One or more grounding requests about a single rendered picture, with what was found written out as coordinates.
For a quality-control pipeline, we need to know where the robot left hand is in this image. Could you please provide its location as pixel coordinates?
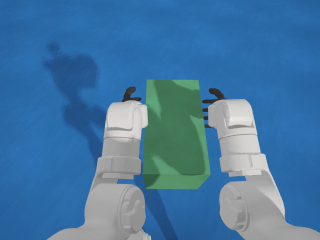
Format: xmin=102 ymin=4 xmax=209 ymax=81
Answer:
xmin=122 ymin=86 xmax=141 ymax=102

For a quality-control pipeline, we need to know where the right robot upper arm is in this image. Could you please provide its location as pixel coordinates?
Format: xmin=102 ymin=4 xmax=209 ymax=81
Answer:
xmin=219 ymin=180 xmax=320 ymax=240

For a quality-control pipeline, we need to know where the left robot upper arm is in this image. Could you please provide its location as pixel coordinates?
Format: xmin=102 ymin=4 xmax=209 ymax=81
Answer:
xmin=47 ymin=183 xmax=146 ymax=240

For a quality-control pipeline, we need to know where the robot left forearm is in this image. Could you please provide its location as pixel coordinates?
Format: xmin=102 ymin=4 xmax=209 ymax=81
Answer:
xmin=84 ymin=100 xmax=148 ymax=218

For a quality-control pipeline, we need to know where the robot right hand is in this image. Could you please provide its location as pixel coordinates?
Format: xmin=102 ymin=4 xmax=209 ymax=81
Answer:
xmin=202 ymin=88 xmax=226 ymax=128

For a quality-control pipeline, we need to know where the robot right forearm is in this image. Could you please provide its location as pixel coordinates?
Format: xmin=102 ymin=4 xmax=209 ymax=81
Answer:
xmin=208 ymin=99 xmax=285 ymax=214

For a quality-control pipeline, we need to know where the carton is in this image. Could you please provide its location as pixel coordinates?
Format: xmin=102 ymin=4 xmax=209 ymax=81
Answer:
xmin=142 ymin=79 xmax=211 ymax=190

